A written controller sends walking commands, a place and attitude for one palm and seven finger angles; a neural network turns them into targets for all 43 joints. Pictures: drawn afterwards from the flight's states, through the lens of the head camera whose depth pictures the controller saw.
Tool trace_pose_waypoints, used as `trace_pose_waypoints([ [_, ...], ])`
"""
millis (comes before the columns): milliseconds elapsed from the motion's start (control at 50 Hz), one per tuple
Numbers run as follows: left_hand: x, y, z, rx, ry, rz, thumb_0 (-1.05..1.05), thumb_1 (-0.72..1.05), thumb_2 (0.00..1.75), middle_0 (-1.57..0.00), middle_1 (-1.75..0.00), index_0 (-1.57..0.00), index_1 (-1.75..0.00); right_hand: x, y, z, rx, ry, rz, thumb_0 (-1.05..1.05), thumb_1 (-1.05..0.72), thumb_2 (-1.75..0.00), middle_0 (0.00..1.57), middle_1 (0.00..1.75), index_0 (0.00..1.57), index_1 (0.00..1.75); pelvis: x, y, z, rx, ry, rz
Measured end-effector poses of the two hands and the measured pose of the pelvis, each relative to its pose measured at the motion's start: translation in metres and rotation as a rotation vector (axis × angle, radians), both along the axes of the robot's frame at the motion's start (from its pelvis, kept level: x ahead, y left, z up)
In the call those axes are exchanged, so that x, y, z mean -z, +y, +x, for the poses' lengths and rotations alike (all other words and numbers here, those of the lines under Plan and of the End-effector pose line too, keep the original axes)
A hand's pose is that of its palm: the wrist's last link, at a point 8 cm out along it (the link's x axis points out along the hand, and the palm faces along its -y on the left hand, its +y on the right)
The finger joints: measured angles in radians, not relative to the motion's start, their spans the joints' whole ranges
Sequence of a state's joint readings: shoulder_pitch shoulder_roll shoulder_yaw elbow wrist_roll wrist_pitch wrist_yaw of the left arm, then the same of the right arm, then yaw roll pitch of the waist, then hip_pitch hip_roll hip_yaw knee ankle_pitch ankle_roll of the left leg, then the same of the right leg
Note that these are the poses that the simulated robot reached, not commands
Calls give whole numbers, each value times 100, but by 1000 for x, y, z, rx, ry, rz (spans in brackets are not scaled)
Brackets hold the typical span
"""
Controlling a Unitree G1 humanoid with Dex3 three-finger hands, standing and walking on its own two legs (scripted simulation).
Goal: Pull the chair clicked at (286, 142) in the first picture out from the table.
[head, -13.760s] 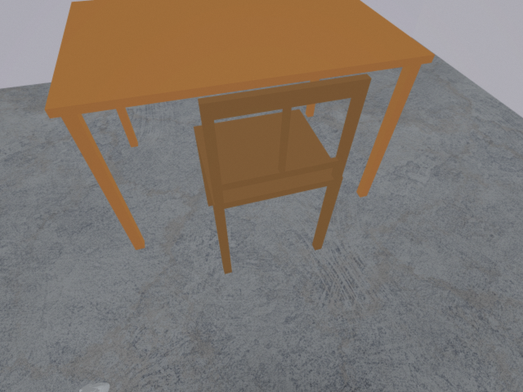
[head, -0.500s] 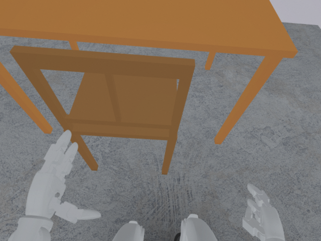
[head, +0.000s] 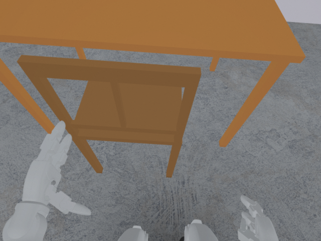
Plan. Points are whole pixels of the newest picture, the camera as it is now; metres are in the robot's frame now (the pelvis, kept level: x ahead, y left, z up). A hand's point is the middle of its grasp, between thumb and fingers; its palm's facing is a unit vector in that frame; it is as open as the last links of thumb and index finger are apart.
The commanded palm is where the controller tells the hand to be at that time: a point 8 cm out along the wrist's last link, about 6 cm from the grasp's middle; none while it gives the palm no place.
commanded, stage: raise the hand toward the chair's back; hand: left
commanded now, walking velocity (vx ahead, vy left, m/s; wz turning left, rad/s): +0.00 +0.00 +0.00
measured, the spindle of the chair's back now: (119, 105) +0.49 +0.16 -0.03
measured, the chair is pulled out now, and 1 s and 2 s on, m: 0.00 0.00 0.00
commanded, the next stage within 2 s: aim the fingers beside a spindle in 0.40 s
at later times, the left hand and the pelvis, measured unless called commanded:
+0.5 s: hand (87, 181) +0.24 +0.17 +0.04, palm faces +0.03 -1.00 -0.06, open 16.9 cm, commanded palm +0.22 +0.23 +0.05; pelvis +0.00 -0.03 +0.00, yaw +0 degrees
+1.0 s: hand (97, 165) +0.28 +0.17 +0.02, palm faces +0.01 -1.00 -0.03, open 16.9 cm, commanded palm +0.26 +0.22 +0.03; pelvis -0.01 -0.02 -0.01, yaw +0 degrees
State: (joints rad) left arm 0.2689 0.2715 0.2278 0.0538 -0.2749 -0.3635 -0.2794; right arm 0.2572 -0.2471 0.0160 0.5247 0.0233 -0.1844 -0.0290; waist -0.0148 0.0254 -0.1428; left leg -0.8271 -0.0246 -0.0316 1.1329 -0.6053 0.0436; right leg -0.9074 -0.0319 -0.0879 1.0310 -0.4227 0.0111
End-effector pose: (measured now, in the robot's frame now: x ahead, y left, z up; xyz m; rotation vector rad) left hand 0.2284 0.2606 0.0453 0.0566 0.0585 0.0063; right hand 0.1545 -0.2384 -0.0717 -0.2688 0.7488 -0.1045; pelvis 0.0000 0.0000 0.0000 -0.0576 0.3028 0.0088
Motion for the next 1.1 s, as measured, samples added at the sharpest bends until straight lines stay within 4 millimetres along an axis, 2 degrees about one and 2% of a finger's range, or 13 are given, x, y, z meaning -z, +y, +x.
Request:
trace_pose_waypoints([
  [80, 3, -9, 1, 22, 42, -14, -1, -50, 30, -6, -8, -6, -8, -4, -9, -3, 29, -4, -4, 1, -91, -90, 20, 30, 21, 30, -3, -3, 2, 8, 1, 6],
  [200, -4, -13, -2, -33, -17, -5, -1, -50, 30, -6, -8, -6, -8, -5, -19, -1, 28, -14, -10, 1, -91, -90, 20, 30, 20, 30, -3, -10, 2, 8, 0, 15],
  [420, 3, -32, -9, 1, 19, -2, -1, -50, 30, -6, -8, -6, -8, -1, -24, 7, 17, -40, 23, 1, -91, -90, 20, 30, 20, 30, -2, -23, -3, 5, -7, 26],
  [560, -4, -32, -11, -42, -34, 4, -1, -50, 30, -6, -8, -6, -8, 0, -28, 6, 9, -48, 27, 1, -91, -90, 20, 30, 20, 30, -1, -30, -5, 1, -10, 31],
  [720, 14, -40, 6, 6, 1, -12, -1, -50, 30, -6, -8, -6, -8, 8, -36, -1, 15, -26, 7, 1, -91, -90, 20, 30, 21, 30, 5, -31, -10, 3, 2, 32],
  [820, 12, -41, 20, 6, -30, -11, -1, -50, 30, -6, -8, -6, -8, 11, -39, -10, 36, -4, -1, 1, -91, -90, 20, 30, 20, 30, 6, -30, -10, 9, 9, 33],
  [960, 18, -36, 31, -10, -23, -18, -1, -50, 30, -6, -8, -6, -8, 16, -36, -19, 46, 35, 3, 1, -91, -90, 20, 30, 20, 30, 7, -25, -9, 14, 24, 33],
  [1100, 30, -44, 38, 15, -10, -35, -1, -50, 30, -6, -8, -6, -8, 22, -30, -21, 42, 60, -3, 1, -91, -90, 20, 30, 20, 30, 11, -18, -9, 17, 39, 30],
])
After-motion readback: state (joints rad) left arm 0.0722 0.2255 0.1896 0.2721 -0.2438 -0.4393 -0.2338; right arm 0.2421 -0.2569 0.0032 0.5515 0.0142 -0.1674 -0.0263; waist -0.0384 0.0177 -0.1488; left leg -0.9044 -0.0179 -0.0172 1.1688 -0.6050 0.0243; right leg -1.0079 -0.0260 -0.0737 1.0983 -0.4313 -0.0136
